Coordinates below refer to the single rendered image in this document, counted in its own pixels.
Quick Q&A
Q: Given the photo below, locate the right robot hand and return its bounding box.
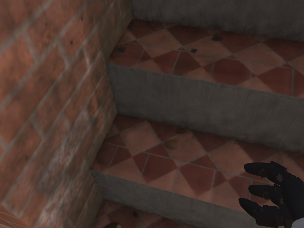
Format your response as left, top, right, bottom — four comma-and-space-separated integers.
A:
238, 161, 304, 228

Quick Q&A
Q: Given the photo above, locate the robot right forearm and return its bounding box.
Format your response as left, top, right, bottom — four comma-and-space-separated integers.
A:
291, 218, 304, 228

